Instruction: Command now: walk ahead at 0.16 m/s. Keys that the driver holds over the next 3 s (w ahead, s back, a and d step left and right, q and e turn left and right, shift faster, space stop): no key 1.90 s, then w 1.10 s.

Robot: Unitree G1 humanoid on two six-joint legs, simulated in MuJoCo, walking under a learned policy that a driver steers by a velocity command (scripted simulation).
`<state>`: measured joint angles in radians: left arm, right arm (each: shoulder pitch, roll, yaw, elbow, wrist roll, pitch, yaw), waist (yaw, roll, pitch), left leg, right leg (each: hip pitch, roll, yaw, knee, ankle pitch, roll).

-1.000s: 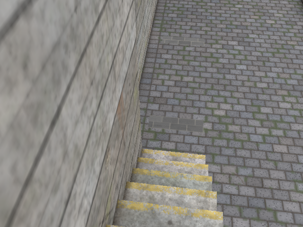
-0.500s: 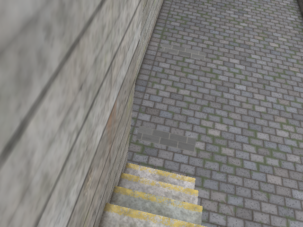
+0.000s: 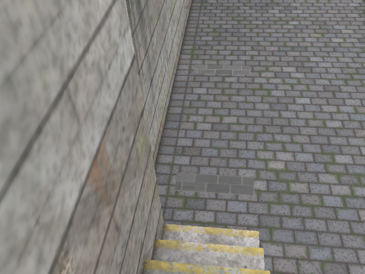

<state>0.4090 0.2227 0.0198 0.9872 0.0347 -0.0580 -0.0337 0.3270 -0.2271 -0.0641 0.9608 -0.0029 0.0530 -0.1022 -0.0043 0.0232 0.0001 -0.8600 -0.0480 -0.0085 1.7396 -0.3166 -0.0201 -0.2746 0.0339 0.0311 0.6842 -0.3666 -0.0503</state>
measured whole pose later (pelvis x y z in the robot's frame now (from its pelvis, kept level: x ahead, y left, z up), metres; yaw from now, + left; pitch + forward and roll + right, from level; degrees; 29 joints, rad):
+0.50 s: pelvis +0.02 +0.01 +0.02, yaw -2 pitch -2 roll +1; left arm 0.28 0.20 -0.04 0.95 0.04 0.00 -0.04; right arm 0.32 -0.18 0.05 1.07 0.01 0.02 -0.03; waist -0.01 -0.03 -0.01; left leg -0.15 0.00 0.01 0.33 -0.15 -0.01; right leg -0.11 0.05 0.06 0.37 -0.23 -0.03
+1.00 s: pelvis +0.02 -0.01 +0.03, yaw -3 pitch -2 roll +1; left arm 0.33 0.19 -0.04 0.91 0.05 -0.02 -0.02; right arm 0.28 -0.22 0.01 1.10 0.02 0.03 0.00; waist 0.02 0.01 -0.02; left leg -0.11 0.04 0.01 0.26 -0.11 -0.05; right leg -0.07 0.08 0.07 0.30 -0.19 -0.06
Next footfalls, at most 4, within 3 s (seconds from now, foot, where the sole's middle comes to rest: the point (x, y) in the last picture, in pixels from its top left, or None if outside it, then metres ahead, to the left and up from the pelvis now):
0.16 left None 0.09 0.13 -0.76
2.66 right None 0.29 -0.08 -0.96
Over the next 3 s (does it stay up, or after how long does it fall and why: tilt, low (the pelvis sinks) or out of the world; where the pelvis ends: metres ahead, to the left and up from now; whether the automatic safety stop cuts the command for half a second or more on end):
stays up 0.38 0.05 -0.26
